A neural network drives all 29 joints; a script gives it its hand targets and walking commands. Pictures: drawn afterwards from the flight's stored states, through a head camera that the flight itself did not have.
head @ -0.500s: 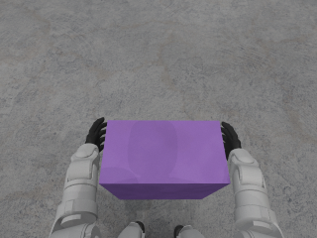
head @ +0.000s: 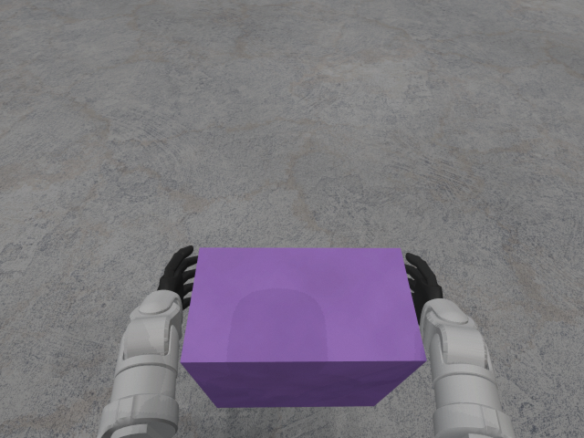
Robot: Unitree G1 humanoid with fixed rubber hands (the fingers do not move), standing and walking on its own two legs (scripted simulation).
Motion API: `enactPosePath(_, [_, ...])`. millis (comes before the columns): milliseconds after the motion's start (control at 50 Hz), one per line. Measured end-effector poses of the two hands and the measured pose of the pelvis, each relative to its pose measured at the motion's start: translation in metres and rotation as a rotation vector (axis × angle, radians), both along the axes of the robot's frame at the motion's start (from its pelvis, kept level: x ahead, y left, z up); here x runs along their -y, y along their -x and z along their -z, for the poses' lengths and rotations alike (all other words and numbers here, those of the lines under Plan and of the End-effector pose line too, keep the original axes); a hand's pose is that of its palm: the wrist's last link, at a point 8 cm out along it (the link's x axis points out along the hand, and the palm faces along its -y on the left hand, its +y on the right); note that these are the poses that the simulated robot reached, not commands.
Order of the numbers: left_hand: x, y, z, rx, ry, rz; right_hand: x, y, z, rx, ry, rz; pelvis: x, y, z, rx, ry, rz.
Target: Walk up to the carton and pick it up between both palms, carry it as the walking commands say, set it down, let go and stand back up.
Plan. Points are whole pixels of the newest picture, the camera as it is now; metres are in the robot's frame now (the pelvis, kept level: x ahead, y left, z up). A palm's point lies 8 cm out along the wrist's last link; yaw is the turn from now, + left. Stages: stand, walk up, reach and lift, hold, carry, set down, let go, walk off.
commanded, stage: reach and lift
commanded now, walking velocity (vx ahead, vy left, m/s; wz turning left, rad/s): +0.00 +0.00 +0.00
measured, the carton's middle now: (298, 337) +0.28 +0.00 -0.06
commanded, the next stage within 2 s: hold in 1.26 s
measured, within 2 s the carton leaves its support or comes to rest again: neither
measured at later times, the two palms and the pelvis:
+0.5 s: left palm (163, 297) +0.29 +0.18 +0.05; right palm (447, 307) +0.28 -0.19 +0.05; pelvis +0.00 +0.00 +0.01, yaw +0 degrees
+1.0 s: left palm (167, 293) +0.29 +0.18 +0.05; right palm (450, 310) +0.28 -0.19 +0.05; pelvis +0.00 +0.00 +0.01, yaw +0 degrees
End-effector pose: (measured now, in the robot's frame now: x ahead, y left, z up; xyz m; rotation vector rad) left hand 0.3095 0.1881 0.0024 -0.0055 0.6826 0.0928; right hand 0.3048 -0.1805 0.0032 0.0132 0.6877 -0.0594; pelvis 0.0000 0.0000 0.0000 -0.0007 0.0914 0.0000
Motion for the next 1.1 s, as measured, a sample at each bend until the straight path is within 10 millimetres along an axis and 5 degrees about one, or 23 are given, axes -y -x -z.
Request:
enactPosePath(440, [0.005, 0.024, -0.046, 0.049, 0.005, -0.013, 0.004, 0.024, -0.043, 0.049, -0.016, 0.006, 0.003, -0.004, -0.006, 0.159, -0.001, 0.003])
enactPosePath(1100, [0.007, 0.020, -0.046, 0.037, -0.001, 0.019, 0.007, 0.028, -0.044, 0.034, -0.006, 0.029, 0.000, -0.001, -0.007, 0.165, -0.001, -0.003])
